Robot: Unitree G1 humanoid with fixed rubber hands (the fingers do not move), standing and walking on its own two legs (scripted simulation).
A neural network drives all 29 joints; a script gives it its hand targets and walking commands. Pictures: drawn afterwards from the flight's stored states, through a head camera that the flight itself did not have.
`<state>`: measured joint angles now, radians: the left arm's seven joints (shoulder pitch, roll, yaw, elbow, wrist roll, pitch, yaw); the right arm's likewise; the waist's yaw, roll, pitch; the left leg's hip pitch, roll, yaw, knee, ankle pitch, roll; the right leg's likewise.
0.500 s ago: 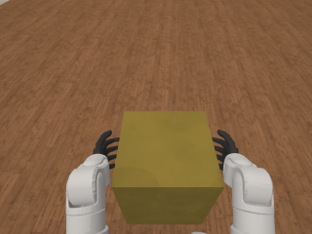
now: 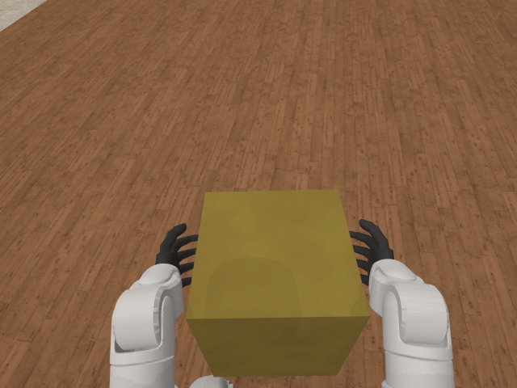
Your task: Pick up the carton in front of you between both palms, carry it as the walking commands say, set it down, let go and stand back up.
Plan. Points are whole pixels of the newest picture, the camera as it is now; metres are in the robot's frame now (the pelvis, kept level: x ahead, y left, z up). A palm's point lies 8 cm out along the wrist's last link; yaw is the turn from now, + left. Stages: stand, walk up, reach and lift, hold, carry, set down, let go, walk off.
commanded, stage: carry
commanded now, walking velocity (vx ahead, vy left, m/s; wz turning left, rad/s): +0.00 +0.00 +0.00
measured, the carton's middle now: (273, 287) +0.27 +0.00 -0.03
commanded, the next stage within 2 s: none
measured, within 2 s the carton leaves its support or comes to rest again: neither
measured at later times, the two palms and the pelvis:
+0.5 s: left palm (185, 150) +0.49 +0.16 +0.08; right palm (349, 150) +0.48 -0.14 +0.08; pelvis +0.22 +0.03 -0.01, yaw -3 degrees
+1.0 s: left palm (197, 150) +0.50 +0.14 +0.07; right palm (360, 151) +0.48 -0.16 +0.07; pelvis +0.23 +0.01 -0.02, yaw -3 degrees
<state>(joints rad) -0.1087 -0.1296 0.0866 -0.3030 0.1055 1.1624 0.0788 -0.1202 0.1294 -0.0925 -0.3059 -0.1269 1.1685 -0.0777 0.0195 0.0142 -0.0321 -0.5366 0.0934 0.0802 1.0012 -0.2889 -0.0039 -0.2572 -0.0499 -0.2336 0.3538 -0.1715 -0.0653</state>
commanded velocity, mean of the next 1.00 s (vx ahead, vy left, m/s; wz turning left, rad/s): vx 0.00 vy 0.00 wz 0.00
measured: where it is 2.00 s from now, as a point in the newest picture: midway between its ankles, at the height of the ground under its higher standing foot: outside the picture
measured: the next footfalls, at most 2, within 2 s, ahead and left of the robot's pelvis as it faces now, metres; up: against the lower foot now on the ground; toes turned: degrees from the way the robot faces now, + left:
left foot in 0.20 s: +0.29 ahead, +0.12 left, +0.00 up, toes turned -11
right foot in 0.38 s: +0.17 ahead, -0.10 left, +0.00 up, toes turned -6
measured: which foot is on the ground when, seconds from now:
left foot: up 0.00-0.18, down 0.20-1.00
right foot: down 0.00-0.24, up 0.26-0.36, down 0.38-1.00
